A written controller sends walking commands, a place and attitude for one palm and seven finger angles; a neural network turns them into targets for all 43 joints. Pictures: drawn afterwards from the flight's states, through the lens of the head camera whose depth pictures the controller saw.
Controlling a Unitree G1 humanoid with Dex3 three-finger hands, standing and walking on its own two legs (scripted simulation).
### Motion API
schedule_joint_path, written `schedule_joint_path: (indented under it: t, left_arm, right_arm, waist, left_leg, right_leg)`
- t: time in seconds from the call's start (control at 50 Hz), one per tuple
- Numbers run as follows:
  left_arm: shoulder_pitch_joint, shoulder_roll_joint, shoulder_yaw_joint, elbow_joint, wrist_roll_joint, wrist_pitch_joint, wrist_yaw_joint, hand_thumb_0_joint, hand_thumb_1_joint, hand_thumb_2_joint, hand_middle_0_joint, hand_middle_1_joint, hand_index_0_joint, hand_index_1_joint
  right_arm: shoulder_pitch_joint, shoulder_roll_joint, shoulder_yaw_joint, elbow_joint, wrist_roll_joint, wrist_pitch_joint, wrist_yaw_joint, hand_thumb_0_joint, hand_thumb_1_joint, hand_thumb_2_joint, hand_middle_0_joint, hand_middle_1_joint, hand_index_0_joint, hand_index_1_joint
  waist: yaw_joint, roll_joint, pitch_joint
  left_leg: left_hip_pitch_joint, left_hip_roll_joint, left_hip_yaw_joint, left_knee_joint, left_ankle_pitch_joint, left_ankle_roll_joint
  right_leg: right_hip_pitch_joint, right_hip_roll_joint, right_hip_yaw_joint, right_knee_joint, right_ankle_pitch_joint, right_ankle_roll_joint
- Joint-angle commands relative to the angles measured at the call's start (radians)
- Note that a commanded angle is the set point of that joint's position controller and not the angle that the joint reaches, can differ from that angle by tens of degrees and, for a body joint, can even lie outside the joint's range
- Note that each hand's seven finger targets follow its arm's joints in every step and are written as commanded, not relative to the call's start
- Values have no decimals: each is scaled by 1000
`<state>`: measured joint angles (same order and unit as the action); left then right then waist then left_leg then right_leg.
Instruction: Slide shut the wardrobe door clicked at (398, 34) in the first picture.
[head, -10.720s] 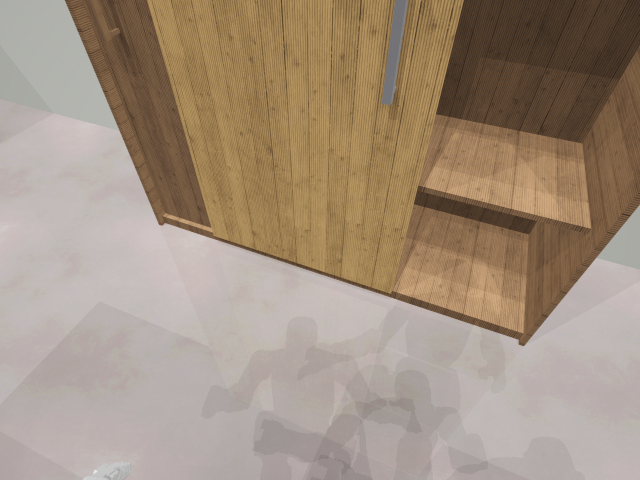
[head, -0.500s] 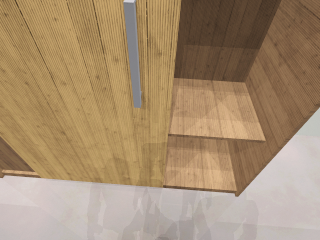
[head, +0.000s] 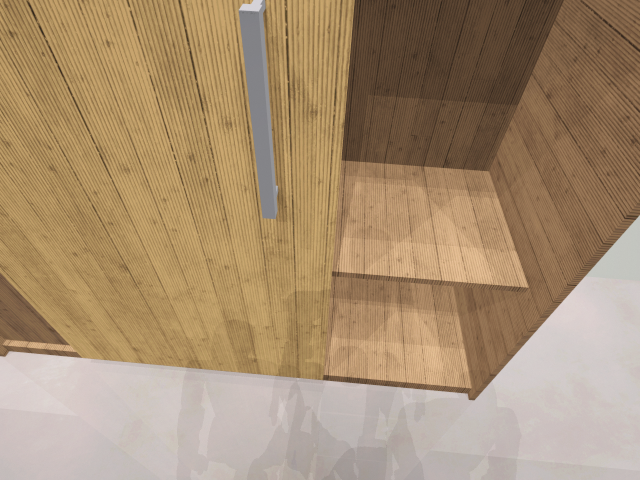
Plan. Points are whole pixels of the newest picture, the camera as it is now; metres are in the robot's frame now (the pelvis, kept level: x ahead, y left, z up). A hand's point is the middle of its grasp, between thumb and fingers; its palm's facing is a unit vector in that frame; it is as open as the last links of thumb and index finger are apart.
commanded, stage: look again from close up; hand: left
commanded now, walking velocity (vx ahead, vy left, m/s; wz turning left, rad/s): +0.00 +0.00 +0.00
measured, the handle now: (265, 124) +0.51 +0.12 +0.19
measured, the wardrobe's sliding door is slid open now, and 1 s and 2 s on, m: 0.47 0.47 0.47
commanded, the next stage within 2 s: raise the hand with hooked fingers in 0.18 s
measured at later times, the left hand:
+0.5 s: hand (187, 415) +0.19 +0.17 -0.01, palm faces +0.19 -0.97 -0.16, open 7.6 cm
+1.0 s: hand (166, 421) +0.17 +0.18 +0.05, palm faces -0.05 -0.99 -0.12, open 10.4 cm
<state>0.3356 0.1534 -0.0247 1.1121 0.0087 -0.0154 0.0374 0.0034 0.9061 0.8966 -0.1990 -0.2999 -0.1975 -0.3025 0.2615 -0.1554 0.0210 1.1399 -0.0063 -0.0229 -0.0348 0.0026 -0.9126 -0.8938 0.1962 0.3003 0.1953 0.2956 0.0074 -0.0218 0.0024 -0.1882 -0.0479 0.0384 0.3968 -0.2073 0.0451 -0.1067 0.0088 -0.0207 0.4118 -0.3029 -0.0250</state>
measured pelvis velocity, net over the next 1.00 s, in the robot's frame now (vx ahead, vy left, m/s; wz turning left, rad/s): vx -0.05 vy -0.04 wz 0.05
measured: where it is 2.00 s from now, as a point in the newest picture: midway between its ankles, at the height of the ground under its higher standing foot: outside the picture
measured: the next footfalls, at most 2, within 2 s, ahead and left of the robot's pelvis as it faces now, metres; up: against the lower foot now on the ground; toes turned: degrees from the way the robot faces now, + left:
none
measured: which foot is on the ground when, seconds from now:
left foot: down 0.00-1.00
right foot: down 0.00-1.00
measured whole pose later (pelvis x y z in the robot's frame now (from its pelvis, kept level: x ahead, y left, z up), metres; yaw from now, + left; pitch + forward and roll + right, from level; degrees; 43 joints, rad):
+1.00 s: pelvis -0.05 -0.04 -0.05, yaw +3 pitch +5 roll -1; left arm 0.25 0.33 0.23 -0.01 -0.35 -0.29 -0.41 0.01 0.26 0.62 -0.24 -0.71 -0.24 -0.72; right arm 0.18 -0.23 0.05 0.69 0.05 -0.30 -0.11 0.01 -0.90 -0.89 0.20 0.30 0.20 0.30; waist 0.03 0.05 -0.03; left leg -0.62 0.00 -0.04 0.86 -0.34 -0.01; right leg -0.50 0.05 -0.12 0.85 -0.46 -0.07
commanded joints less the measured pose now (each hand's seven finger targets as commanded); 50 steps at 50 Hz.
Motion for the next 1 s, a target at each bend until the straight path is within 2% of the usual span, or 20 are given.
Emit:
schedule_joint_path:
  t: [0.0, 0.24, 0.26, 0.28, 0.3, 0.32, 0.34, 0.36, 0.42, 0.46, 0.48, 0.52, 0.56, 0.6, 0.68, 0.76, 0.8, 0.86, 0.96, 0.98]
  left_arm:
    - [98, 98, 20, -17, 3, -14, 11, 0, 900, 900, -200, -300, -200, -300]
    - [101, 96, 22, -17, 2, -14, 9, 0, 900, 900, -200, -300, -200, -300]
    - [48, 213, 1, -83, 7, -35, 6, 0, 900, 900, -200, -300, -200, -300]
    - [-624, 358, 164, -1475, -215, -210, 28, 0, 877, 890, -202, -315, -202, -315]
    - [-292, 238, 93, -1300, -156, -125, 63, 0, 853, 880, -203, -330, -203, -330]
    - [-208, 147, 79, -1111, -143, -82, 93, 0, 830, 870, -205, -345, -205, -345]
    - [6, 35, 31, -1056, -158, -22, 87, 0, 807, 860, -207, -360, -207, -360]
    - [60, -10, 14, -1110, -176, -8, 64, 0, 783, 850, -208, -375, -208, -375]
    - [11, 91, 82, -1259, -182, -143, 24, 0, 713, 820, -213, -420, -213, -420]
    - [222, 63, 142, -1100, -203, -205, -42, 0, 667, 800, -217, -450, -217, -450]
    - [287, 27, 131, -1066, -232, -255, -91, 0, 643, 790, -218, -465, -218, -465]
    - [414, 53, 219, -993, -282, -358, -207, 0, 597, 770, -222, -495, -222, -495]
    - [415, 150, 329, -976, -319, -442, -334, 0, 550, 750, -225, -525, -225, -525]
    - [344, 250, 377, -1115, -302, -400, -374, 0, 503, 730, -228, -555, -228, -555]
    - [54, 284, 405, -1432, -326, -374, -313, 0, 410, 690, -235, -615, -235, -615]
    - [-193, 223, 294, -1577, -365, -537, -298, 0, 317, 650, -242, -675, -242, -675]
    - [-194, 208, 239, -1518, -381, -568, -340, 0, 270, 630, -245, -705, -245, -705]
    - [-179, 284, 262, -1340, -368, -481, -408, 0, 200, 600, -250, -750, -250, -750]
    - [-88, 452, 469, -1170, -375, -186, -439, 0, 83, 550, -258, -825, -258, -825]
    - [-93, 423, 474, -1225, -397, -155, -433, 0, 60, 540, -260, -840, -260, -840]
  right_arm:
    - [57, -101, -14, -22, 2, -13, -2, 0, -900, -900, 200, 300, 200, 300]
    - [67, -99, -12, -20, 2, -11, -3, 0, -900, -900, 200, 300, 200, 300]
    - [3, -158, -34, -137, -8, -5, 10, 0, -900, -900, 200, 300, 200, 300]
    - [-2, -285, -35, -443, 38, -166, -55, 0, -900, -900, 200, 300, 200, 300]
    - [-29, -211, -16, -393, 50, -260, -79, 0, -900, -900, 200, 300, 200, 300]
    - [-32, -212, -36, -305, 25, -282, -84, 0, -900, -900, 200, 300, 200, 300]
    - [-8, -205, -59, -315, 48, -287, -77, 0, -900, -900, 200, 300, 200, 300]
    - [-10, -208, -57, -344, 65, -298, -79, 0, -900, -900, 200, 300, 200, 300]
    - [-43, -231, -76, -452, 24, -372, -87, 0, -900, -900, 200, 300, 200, 300]
    - [-50, -205, -94, -486, 13, -376, -57, 0, -900, -900, 200, 300, 200, 300]
    - [-77, -198, -94, -511, 11, -380, -36, 0, -900, -900, 200, 300, 200, 300]
    - [-114, -202, -107, -545, 17, -360, -11, 0, -900, -900, 200, 300, 200, 300]
    - [-125, -210, -116, -599, 38, -345, 6, 0, -900, -900, 200, 300, 200, 300]
    - [-152, -211, -114, -666, 40, -317, 1, 0, -900, -900, 200, 300, 200, 300]
    - [-131, -188, -96, -711, 32, -289, -29, 0, -900, -900, 200, 300, 200, 300]
    - [-76, -195, -80, -640, 34, -333, -50, 0, -900, -900, 200, 300, 200, 300]
    - [-67, -210, -75, -604, 42, -366, -66, 0, -900, -900, 200, 300, 200, 300]
    - [-85, -246, -66, -579, 61, -375, -84, 0, -900, -900, 200, 300, 200, 300]
    - [-160, -247, -49, -619, 70, -321, -104, 0, -900, -900, 200, 300, 200, 300]
    - [-172, -234, -41, -636, 70, -313, -105, 0, -900, -900, 200, 300, 200, 300]
  waist:
    - [3, 18, 50]
    - [3, 14, 53]
    - [-24, 64, 196]
    - [-131, 204, -268]
    - [-96, 285, -279]
    - [-75, 207, -193]
    - [-79, 146, -120]
    - [-77, 53, -78]
    - [-89, -86, -121]
    - [-7, -122, -121]
    - [5, -176, -105]
    - [51, -232, -123]
    - [82, -162, -151]
    - [90, -20, -186]
    - [21, 137, -176]
    - [-80, 121, -180]
    - [-96, 97, -169]
    - [-89, 39, -137]
    - [35, -40, -204]
    - [46, -47, -233]
  left_leg:
    - [41, 141, -122, -51, 203, 5]
    - [37, 140, -127, -59, 181, 1]
    - [-23, 84, -146, -34, 85, -21]
    - [181, 50, 4, -3, 201, 3]
    - [278, 81, 8, -16, 250, -27]
    - [171, 91, 4, -12, 196, -30]
    - [88, 98, -32, 0, 156, -23]
    - [7, 80, -40, 29, 113, -21]
    - [-72, 49, -62, 158, 59, -4]
    - [-176, 37, -62, 215, 84, -22]
    - [-228, 43, -65, 263, 76, -34]
    - [-349, 35, -53, 331, 43, -52]
    - [-423, 23, -43, 381, 42, -66]
    - [-418, 7, -5, 386, 10, -55]
    - [-335, 23, -41, 401, -39, -31]
    - [-282, 49, -91, 447, -48, -20]
    - [-280, 56, -102, 452, -85, -18]
    - [-311, 46, -105, 444, -140, -13]
    - [-324, 48, -114, 380, -121, -29]
    - [-316, 47, -117, 370, -99, -34]
  right_leg:
    - [-81, -117, 102, -74, 210, -12]
    - [-79, -115, 99, -85, 180, -14]
    - [-182, -87, 125, -110, 80, -28]
    - [-175, 5, 28, -45, 206, -11]
    - [-176, 24, -13, 46, 168, -15]
    - [-185, 10, -15, 50, 126, -12]
    - [-199, 6, -44, 42, 132, -12]
    - [-241, 16, -71, 60, 124, -4]
    - [-345, 13, -59, 115, 87, 23]
    - [-361, 11, -53, 182, 119, 17]
    - [-381, -8, -41, 226, 178, 27]
    - [-362, -29, 0, 297, 275, 41]
    - [-305, -59, 77, 336, 371, 36]
    - [-281, -63, 125, 321, 303, 38]
    - [-391, -39, 134, 272, 91, 38]
    - [-499, -5, 99, 271, 44, 38]
    - [-509, -5, 110, 253, -7, 39]
    - [-484, -19, 161, 177, -133, 60]
    - [-277, -107, 235, 122, -125, 85]
    - [-233, -124, 244, 124, -43, 96]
